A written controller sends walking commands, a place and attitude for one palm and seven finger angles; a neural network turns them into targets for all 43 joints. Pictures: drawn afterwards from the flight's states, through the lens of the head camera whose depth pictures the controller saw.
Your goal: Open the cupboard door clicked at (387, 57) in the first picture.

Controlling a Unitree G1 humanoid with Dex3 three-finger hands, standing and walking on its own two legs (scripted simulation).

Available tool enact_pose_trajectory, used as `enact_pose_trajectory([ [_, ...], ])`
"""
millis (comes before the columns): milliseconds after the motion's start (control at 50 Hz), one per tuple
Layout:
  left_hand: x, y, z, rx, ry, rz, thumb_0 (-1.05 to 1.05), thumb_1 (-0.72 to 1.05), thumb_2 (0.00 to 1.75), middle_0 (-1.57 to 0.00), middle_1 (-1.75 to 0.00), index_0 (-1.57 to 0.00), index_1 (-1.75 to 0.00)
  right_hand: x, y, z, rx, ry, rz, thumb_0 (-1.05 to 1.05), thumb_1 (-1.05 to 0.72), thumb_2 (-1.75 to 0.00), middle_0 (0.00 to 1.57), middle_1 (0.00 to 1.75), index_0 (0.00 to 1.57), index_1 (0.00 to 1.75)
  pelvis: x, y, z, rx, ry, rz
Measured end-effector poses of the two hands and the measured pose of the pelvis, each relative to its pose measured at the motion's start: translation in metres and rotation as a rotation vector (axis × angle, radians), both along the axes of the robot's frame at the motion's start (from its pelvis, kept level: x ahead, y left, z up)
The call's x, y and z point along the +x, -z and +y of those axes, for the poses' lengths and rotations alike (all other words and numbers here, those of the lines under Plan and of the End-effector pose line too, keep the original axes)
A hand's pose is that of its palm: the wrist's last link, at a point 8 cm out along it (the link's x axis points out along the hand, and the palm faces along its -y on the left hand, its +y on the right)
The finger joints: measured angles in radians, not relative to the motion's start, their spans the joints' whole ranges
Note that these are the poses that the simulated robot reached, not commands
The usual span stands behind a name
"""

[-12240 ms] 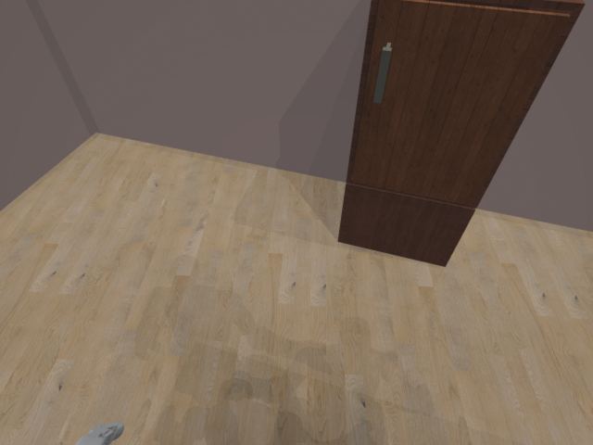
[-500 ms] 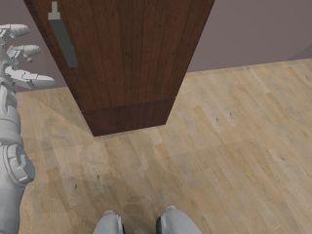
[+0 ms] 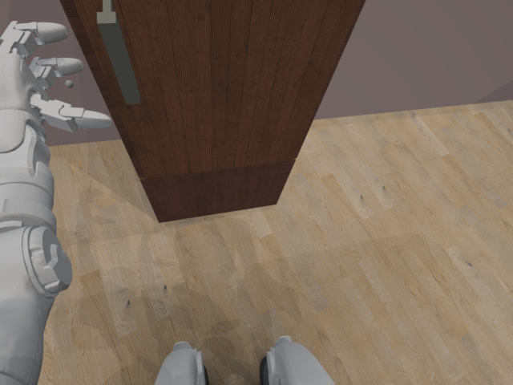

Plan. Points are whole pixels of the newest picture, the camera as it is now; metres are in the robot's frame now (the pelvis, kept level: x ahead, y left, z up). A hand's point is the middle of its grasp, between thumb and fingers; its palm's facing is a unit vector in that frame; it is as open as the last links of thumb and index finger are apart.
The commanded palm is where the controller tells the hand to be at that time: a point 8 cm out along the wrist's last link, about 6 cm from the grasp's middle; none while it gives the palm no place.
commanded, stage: slide the fingers in behind the handle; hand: left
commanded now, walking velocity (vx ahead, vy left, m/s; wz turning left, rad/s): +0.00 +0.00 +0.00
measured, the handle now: (121, 54) +0.59 +0.16 +0.10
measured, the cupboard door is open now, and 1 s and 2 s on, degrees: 0 0 0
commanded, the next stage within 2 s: close the thumb around the handle in 1.70 s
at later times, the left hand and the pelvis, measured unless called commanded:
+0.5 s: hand (91, 86) +0.53 +0.19 +0.10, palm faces +0.11 -0.99 +0.01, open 14.0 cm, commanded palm +0.51 +0.23 +0.09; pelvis +0.00 -0.01 +0.00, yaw +0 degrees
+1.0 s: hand (120, 84) +0.54 +0.15 +0.09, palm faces +0.10 -1.00 +0.00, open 14.0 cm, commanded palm +0.51 +0.20 +0.09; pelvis +0.00 -0.02 +0.00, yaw +0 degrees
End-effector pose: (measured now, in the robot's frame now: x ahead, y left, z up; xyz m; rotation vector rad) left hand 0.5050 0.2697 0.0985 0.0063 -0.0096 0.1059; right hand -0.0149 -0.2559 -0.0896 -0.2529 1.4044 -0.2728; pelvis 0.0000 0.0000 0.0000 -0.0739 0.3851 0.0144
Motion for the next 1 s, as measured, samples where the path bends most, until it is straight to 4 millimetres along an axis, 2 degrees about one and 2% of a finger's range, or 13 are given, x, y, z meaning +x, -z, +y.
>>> enact_pose_trajectory([
  [100, -0.001, 0.006, 0.001, -0.004, 0.007, 0.071, -0.01, -0.50, 0.30, -0.30, -1.20, -0.30, -1.20, -0.012, -0.003, 0.000, 0.001, 0.018, 0.020, 0.00, -0.90, -0.89, 0.20, 0.30, 0.20, 0.30, -0.001, -0.002, -0.002, 0.002, 0.001, -0.002],
  [280, -0.001, 0.000, -0.010, -0.013, 0.014, 0.003, -0.01, -0.50, 0.30, -0.30, -1.20, -0.30, -1.20, -0.024, -0.005, -0.007, -0.008, 0.021, 0.049, 0.00, -0.90, -0.89, 0.20, 0.30, 0.20, 0.30, -0.002, -0.001, -0.006, 0.002, -0.001, -0.001],
  [380, -0.002, 0.007, -0.019, -0.013, 0.020, 0.046, -0.01, -0.50, 0.30, -0.30, -1.20, -0.30, -1.20, -0.022, -0.006, -0.011, -0.012, 0.024, 0.034, 0.00, -0.90, -0.89, 0.20, 0.30, 0.20, 0.30, -0.002, -0.002, -0.008, 0.004, 0.000, -0.002],
  [560, -0.002, -0.001, -0.033, -0.002, 0.002, 0.005, -0.01, -0.50, 0.30, -0.30, -1.20, -0.30, -1.20, -0.012, 0.000, -0.012, 0.008, 0.012, -0.002, 0.00, -0.90, -0.89, 0.20, 0.30, 0.20, 0.30, -0.003, -0.001, -0.011, 0.009, 0.000, -0.008],
  [680, 0.000, 0.004, -0.040, -0.001, 0.008, 0.044, -0.01, -0.50, 0.30, -0.30, -1.20, -0.30, -1.20, -0.007, 0.003, -0.012, 0.020, 0.005, -0.014, 0.00, -0.90, -0.89, 0.20, 0.30, 0.20, 0.30, -0.003, -0.001, -0.013, 0.012, -0.003, -0.006],
  [1000, 0.005, 0.005, -0.065, -0.005, 0.007, 0.027, -0.01, -0.50, 0.30, -0.30, -1.20, -0.30, -1.20, -0.011, 0.005, -0.014, 0.036, 0.015, 0.004, 0.00, -0.90, -0.89, 0.20, 0.30, 0.20, 0.30, 0.001, 0.000, -0.016, 0.019, 0.000, 0.000],
])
